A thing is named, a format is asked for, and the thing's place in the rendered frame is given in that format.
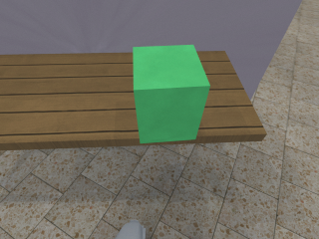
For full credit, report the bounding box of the carton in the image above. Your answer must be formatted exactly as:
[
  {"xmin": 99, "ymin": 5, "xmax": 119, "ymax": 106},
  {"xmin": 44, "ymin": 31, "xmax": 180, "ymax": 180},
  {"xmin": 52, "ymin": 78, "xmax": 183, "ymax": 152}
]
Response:
[{"xmin": 133, "ymin": 45, "xmax": 210, "ymax": 143}]

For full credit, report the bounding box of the robot left shin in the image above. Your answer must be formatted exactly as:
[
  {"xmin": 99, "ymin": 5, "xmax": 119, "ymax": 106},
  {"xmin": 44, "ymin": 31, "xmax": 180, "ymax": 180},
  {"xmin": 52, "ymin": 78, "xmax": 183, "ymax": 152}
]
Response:
[{"xmin": 130, "ymin": 219, "xmax": 140, "ymax": 223}]

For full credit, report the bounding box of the robot left thigh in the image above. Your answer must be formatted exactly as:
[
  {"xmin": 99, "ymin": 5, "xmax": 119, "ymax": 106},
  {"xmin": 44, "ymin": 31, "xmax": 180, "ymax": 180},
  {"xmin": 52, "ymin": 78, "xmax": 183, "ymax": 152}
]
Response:
[{"xmin": 115, "ymin": 222, "xmax": 146, "ymax": 239}]

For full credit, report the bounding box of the table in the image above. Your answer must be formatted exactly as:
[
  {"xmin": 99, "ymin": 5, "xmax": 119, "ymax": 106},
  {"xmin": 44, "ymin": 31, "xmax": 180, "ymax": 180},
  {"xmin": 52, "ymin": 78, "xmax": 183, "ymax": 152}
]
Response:
[{"xmin": 0, "ymin": 51, "xmax": 267, "ymax": 151}]

